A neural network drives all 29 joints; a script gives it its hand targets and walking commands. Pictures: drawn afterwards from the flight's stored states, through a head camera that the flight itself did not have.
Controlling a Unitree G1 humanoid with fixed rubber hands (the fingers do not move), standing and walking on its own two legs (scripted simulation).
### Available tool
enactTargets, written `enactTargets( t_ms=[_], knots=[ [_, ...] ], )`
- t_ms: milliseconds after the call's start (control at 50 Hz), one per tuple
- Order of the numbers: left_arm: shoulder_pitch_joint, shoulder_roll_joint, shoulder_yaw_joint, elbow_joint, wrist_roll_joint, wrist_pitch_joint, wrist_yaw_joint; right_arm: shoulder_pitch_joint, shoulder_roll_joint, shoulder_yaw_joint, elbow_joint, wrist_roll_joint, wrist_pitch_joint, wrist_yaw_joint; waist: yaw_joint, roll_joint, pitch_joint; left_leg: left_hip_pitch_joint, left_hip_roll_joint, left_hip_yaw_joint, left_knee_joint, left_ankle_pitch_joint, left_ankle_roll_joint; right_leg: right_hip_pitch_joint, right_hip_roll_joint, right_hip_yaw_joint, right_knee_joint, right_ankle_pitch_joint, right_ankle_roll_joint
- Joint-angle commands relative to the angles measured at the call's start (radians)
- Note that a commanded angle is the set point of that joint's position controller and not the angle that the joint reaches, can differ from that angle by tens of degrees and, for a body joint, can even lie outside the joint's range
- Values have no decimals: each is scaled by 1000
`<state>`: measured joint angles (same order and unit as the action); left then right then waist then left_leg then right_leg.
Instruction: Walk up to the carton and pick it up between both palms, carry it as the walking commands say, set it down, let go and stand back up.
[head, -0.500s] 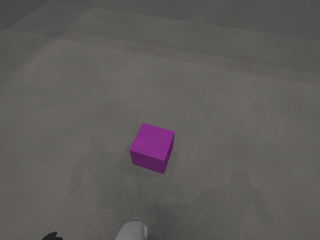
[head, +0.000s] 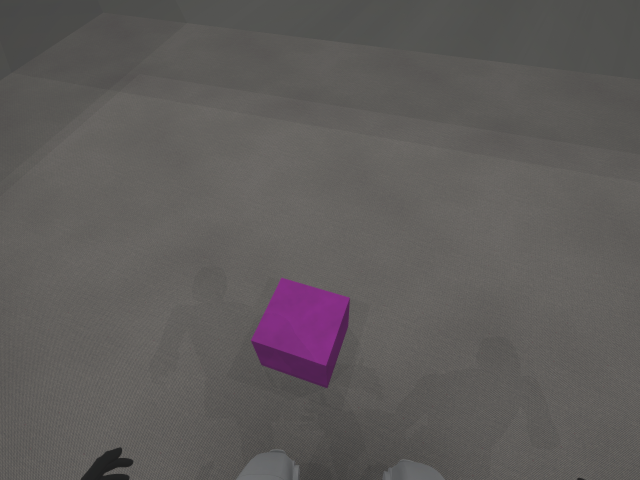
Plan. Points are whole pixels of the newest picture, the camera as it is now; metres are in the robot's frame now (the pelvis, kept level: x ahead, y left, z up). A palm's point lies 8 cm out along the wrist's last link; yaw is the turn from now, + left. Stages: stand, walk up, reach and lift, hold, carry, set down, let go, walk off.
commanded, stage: walk up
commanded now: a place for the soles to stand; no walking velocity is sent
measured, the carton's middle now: (304, 332) +0.57 +0.12 -0.63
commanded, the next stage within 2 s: none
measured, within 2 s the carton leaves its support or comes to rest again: neither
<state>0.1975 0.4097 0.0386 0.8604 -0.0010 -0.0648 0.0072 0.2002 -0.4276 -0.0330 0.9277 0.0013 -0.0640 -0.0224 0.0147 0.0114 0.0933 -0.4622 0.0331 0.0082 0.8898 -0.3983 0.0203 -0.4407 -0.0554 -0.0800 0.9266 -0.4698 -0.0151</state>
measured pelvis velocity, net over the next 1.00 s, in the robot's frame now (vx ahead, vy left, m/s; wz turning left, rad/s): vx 0.01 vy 0.07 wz -0.02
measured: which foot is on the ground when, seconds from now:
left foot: down 0.00-0.72, up 0.74-0.98, down 1.00-1.00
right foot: down 0.00-1.00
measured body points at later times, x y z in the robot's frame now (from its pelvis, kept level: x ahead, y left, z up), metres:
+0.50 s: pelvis +0.02 +0.01 +0.03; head +0.04 +0.01 +0.48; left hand +0.14 +0.33 -0.08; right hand +0.15 -0.29 -0.09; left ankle +0.03 +0.14 -0.69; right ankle +0.01 -0.11 -0.69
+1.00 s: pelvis +0.01 +0.07 +0.02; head +0.04 +0.05 +0.47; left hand +0.03 +0.44 -0.07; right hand +0.15 -0.27 -0.09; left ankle +0.09 +0.22 -0.69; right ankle +0.01 -0.11 -0.69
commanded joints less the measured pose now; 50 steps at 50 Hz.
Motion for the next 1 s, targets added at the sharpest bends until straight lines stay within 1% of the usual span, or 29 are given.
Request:
enactTargets(
  t_ms=[0,20,60,100,120,160,180,200,220,240,300,320,420,520,600,680,700,720,740,760,780,800,820,880,900,920,940,960,980],
  knots=[
    [-62,222,54,-39,-33,3,18,-42,-271,-53,-22,-5,-19,-10,6,13,-189,65,191,-340,-209,460,175,103,-24,107,-132,257,-32],
    [-61,208,46,-23,-21,-9,21,-75,-238,-40,-25,-5,-15,-7,18,3,-211,91,161,-266,-182,493,138,131,-38,120,-177,300,-45],
    [-100,243,56,6,-19,-15,20,-77,-193,-34,-10,3,-5,-11,-16,-6,-213,116,56,-96,-130,444,46,113,-110,198,-247,421,-79],
    [-121,267,58,31,-13,-12,19,-62,-203,-32,22,6,1,-15,-25,-10,-195,127,69,-116,-138,431,42,122,-143,209,-247,483,-96],
    [-96,253,46,34,-13,-10,20,-82,-229,-36,36,0,1,-17,-14,12,-255,170,77,-108,-134,519,49,160,-137,172,-224,566,-89],
    [-123,242,45,59,-14,-5,21,-109,-202,-28,34,3,-3,-16,-6,4,-253,185,83,-138,-157,551,62,177,-109,151,-224,606,-56],
    [-120,227,41,69,-16,-3,21,-129,-201,-28,36,-4,-4,-14,-3,32,-254,206,103,-133,-175,588,64,175,-107,147,-218,618,-58],
    [-147,241,48,72,-13,3,23,-133,-195,-26,40,0,-1,-12,-9,4,-255,191,95,-151,-190,549,70,184,-100,123,-230,555,-41],
    [-159,235,47,78,-16,9,23,-146,-206,-30,49,-3,-2,-12,-12,49,-243,187,121,-184,-219,560,83,172,-87,118,-212,537,-36],
    [-182,213,45,99,-17,16,21,-163,-190,-23,50,-5,-1,-11,-12,26,-196,166,126,-204,-256,517,89,172,-75,105,-233,491,-31],
    [-192,216,39,118,-6,9,19,-187,-169,-18,72,-2,5,-10,-7,-68,-214,162,77,-123,-237,411,52,215,-117,142,-329,433,-54],
    [-214,213,40,123,-7,8,16,-189,-170,-17,71,-7,5,-7,-11,-13,-229,178,67,-101,-244,394,45,220,-132,168,-354,433,-66],
    [-236,199,33,166,-6,15,9,-212,-184,-16,99,-2,3,4,-5,-20,-186,198,109,-179,-353,413,65,235,-82,81,-385,353,-26],
    [-255,184,28,178,-9,17,0,-217,-140,-8,126,-5,9,10,-7,23,-154,215,96,-154,-441,309,35,242,-94,105,-473,247,-29],
    [-257,173,29,191,-2,16,-5,-221,-154,-12,136,-12,10,10,0,64,-152,198,97,-151,-488,305,30,327,-92,93,-509,270,-21],
    [-247,159,23,222,3,17,-4,-203,-149,-11,151,-7,14,15,-5,12,-183,253,97,-147,-515,350,23,357,-98,80,-541,313,-21],
    [27,296,74,252,5,-7,37,-240,-207,-58,21,-78,56,55,50,65,-138,70,20,-6,-259,4,26,405,-192,284,-573,153,-108],
    [150,373,102,276,12,-18,54,-272,-185,-68,-31,-91,81,70,76,-43,-70,-228,-14,19,-44,-165,4,518,-353,521,-658,106,-196],
    [123,402,122,236,24,-26,67,-282,-178,-68,-67,-107,101,79,72,-3,-39,-311,41,-84,94,-139,-3,502,-455,604,-655,170,-261],
    [114,407,133,197,21,-30,79,-264,-162,-73,-89,-94,107,87,59,32,-69,-317,70,-128,146,-114,-4,500,-460,562,-610,267,-263],
    [95,381,135,177,16,-38,88,-246,-140,-84,-104,-87,105,93,25,73,-87,-332,77,-152,163,-79,-3,496,-435,536,-589,320,-258],
    [43,362,131,154,23,-41,89,-228,-159,-95,-114,-69,103,103,-6,0,-111,-257,88,-142,143,-31,-16,449,-362,399,-557,405,-236],
    [20,345,134,128,27,-46,88,-212,-169,-102,-126,-65,104,115,-9,-81,-131,-212,95,-140,92,-63,-14,417,-322,324,-519,401,-221],
    [-5,358,135,78,43,-43,94,-190,-183,-121,-150,-60,120,135,-19,-199,-72,-70,102,-73,-14,-71,-31,209,-281,304,-508,304,-198],
    [-22,364,142,68,43,-40,96,-154,-178,-126,-149,-58,124,137,-36,-216,-70,10,88,-48,-42,-39,-29,127,-259,297,-506,310,-178],
    [2,358,131,66,41,-33,93,-125,-196,-139,-143,-69,128,131,-24,-204,-88,91,54,-14,-86,-57,-15,89,-231,272,-450,315,-173],
    [-52,338,120,47,47,-26,89,-16,-205,-148,-137,-55,125,130,-104,-210,-133,271,50,-10,-199,-43,20,-12,-179,211,-333,284,-138],
    [-50,271,107,29,42,-17,86,97,-252,-177,-96,-71,121,122,-181,-34,-167,446,19,8,-290,-44,49,-169,-79,121,-149,163,-68],
    [-38,163,80,17,38,-9,97,158,-329,-190,-98,-94,123,115,-221,341,-95,395,185,-269,-541,-260,126,-306,103,8,218,-134,-29]
  ],
)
